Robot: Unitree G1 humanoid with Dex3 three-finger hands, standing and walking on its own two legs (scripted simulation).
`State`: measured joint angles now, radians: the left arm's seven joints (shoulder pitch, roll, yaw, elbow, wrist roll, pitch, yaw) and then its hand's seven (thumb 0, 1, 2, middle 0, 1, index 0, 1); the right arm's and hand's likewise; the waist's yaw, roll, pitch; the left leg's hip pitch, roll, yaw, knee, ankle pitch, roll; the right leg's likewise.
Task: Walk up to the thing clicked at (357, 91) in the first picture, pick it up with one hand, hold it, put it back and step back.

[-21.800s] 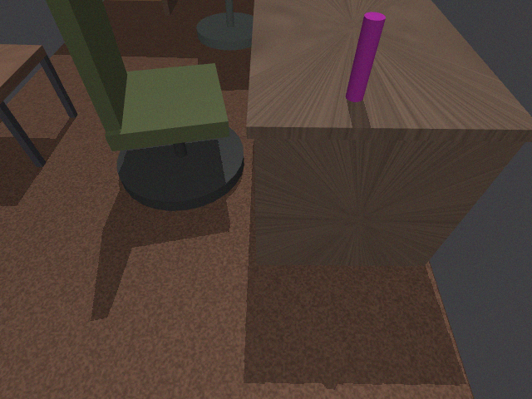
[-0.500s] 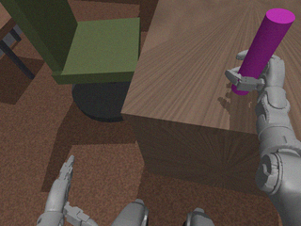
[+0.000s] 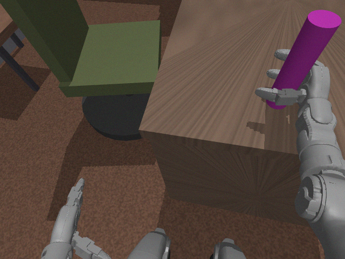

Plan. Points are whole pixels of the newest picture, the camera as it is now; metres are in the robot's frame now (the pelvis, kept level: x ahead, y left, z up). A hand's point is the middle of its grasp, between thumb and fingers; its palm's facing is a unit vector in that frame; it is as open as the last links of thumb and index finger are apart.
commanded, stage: withdraw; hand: right
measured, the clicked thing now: (295, 68) +0.50 -0.16 +0.13
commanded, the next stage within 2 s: rise in 0.34 s
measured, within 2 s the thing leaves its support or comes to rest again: neither
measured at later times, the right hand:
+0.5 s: hand out of the picture +0.50 -0.22 +0.22, palm faces +0.10 +0.99 -0.08, open 15.9 cm
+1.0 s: hand out of the picture +0.41 -0.34 +0.21, palm faces +0.44 +0.84 -0.32, open 17.5 cm
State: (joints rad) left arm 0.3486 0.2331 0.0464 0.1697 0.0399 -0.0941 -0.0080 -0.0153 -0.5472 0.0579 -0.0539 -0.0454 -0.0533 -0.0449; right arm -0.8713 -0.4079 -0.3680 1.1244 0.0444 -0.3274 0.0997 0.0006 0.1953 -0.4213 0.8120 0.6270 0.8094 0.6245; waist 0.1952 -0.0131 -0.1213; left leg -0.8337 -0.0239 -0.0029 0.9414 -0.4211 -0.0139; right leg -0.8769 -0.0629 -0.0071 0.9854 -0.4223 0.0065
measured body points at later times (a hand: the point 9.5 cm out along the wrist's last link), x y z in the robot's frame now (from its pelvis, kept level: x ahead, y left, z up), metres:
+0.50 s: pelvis +0.02 +0.00 +0.03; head +0.06 +0.00 +0.48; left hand +0.16 +0.26 -0.04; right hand +0.49 -0.27 +0.22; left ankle +0.01 +0.13 -0.68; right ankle +0.02 -0.12 -0.68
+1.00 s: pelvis +0.04 -0.01 +0.05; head +0.05 +0.00 +0.50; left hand +0.21 +0.24 -0.01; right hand +0.38 -0.38 +0.23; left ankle +0.01 +0.13 -0.68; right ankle +0.02 -0.12 -0.68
